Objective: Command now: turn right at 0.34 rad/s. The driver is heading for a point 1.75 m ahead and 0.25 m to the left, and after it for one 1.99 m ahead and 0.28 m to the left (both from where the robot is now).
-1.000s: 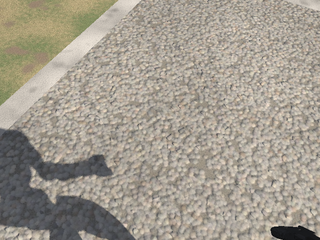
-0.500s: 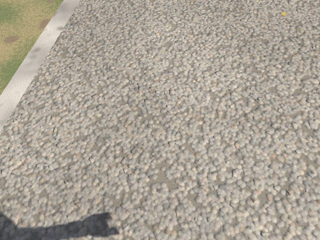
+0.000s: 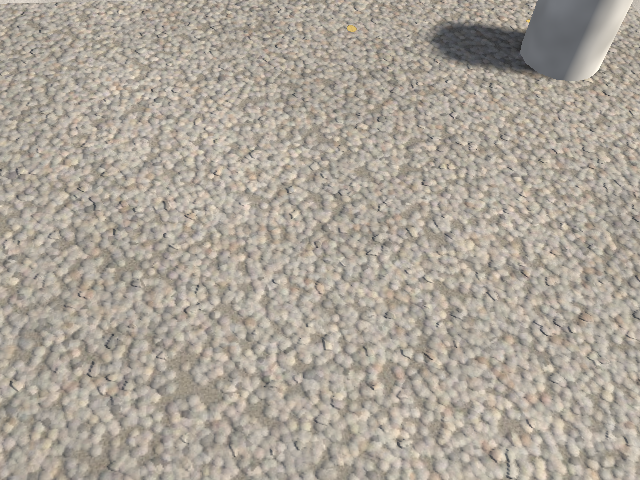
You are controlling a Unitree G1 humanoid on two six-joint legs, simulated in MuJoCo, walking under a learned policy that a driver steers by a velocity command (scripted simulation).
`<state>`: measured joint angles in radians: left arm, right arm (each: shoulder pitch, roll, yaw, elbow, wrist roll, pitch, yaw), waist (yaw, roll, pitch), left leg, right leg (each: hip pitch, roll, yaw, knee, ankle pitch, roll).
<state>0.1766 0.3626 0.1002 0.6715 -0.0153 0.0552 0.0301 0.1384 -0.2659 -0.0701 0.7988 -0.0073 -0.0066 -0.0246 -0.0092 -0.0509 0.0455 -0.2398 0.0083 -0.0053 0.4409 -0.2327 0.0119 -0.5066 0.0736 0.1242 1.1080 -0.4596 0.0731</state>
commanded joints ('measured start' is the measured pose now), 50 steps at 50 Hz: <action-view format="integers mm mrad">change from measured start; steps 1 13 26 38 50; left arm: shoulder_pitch -21 -56 -19 8 35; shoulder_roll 31 17 9 6 2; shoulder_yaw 1 -34 -40 -39 -47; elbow -80 -64 8 107 204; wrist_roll -1 42 30 25 20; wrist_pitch -13 -32 -56 -56 -56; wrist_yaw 1 -23 -22 -14 -3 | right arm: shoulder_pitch -20 -4 31 44 68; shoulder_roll -155 -124 -139 -141 -118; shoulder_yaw -28 15 14 15 21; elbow -56 -14 108 191 246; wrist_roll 1 -13 -2 3 5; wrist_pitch -3 -17 -5 -1 3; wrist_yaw -11 17 -1 -14 -20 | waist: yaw -7 -24 -8 -10 -8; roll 210 -83 23 39 46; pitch -100 -120 -55 -50 -26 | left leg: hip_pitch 181 10 78 90 72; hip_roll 221 59 66 63 50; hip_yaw -170 -2 0 9 18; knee -101 33 -25 -32 -35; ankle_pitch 435 -17 133 136 119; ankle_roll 215 -67 -75 -67 -60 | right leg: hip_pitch -57 368 331 329 320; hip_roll -34 -256 -148 -115 -98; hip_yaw -28 109 21 -26 -53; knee -89 -743 -720 -708 -704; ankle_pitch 20 435 434 439 404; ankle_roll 27 -221 -139 -122 -107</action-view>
